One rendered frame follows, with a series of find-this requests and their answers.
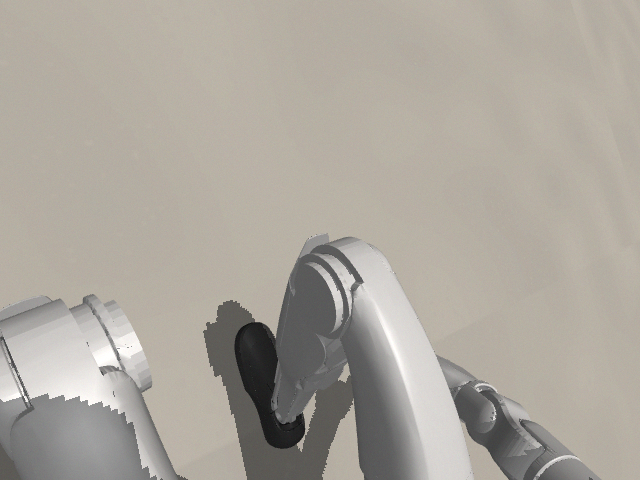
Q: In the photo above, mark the right robot arm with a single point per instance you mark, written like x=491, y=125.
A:
x=522, y=449

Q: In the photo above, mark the right robot foot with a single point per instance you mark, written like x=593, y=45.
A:
x=256, y=357

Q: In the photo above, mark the right robot hand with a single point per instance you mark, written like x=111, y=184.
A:
x=456, y=376

